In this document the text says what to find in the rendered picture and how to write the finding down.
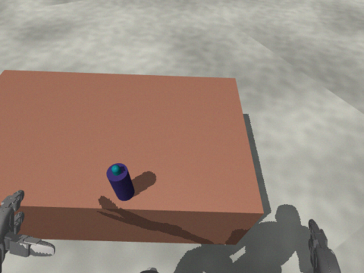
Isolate left robot hand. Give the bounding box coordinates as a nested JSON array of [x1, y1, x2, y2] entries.
[[0, 190, 55, 257]]

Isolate bottle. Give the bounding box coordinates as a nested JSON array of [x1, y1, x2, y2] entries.
[[106, 163, 135, 201]]

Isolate right robot hand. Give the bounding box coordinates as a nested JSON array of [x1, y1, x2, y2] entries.
[[308, 219, 341, 273]]

